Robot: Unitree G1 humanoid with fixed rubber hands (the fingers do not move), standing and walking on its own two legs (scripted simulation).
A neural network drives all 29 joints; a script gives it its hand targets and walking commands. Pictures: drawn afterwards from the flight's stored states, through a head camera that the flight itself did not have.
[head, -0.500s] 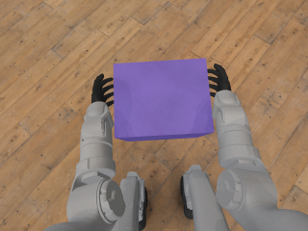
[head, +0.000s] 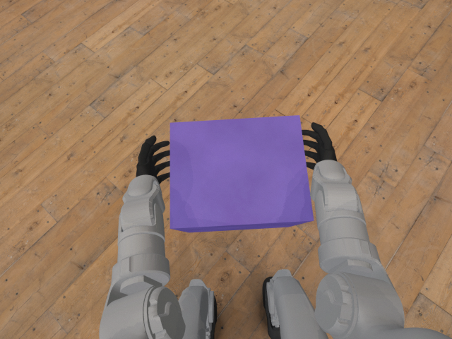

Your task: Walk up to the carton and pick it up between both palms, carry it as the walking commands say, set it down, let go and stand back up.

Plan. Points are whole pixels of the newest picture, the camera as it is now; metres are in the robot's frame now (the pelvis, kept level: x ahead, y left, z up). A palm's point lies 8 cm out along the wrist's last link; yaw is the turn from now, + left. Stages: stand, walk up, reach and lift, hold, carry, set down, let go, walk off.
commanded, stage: reach and lift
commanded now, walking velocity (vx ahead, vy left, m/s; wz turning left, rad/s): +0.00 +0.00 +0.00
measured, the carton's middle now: (236, 181) +0.41 +0.00 -0.12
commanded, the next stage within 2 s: none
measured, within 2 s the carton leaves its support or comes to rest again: neither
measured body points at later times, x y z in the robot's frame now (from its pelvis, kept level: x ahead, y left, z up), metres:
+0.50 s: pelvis +0.02 +0.00 +0.06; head +0.13 -0.02 +0.50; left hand +0.38 +0.16 +0.03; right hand +0.39 -0.17 +0.03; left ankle +0.04 +0.13 -0.65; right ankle +0.08 -0.11 -0.65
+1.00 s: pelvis +0.04 +0.00 +0.10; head +0.06 -0.01 +0.54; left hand +0.36 +0.17 +0.10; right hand +0.37 -0.16 +0.10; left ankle +0.04 +0.13 -0.65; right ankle +0.08 -0.11 -0.65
